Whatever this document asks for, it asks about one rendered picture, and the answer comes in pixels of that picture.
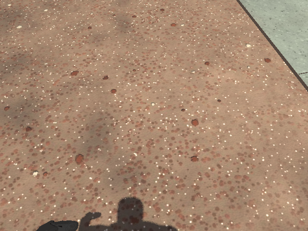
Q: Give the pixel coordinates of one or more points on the left robot hand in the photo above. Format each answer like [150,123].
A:
[62,225]

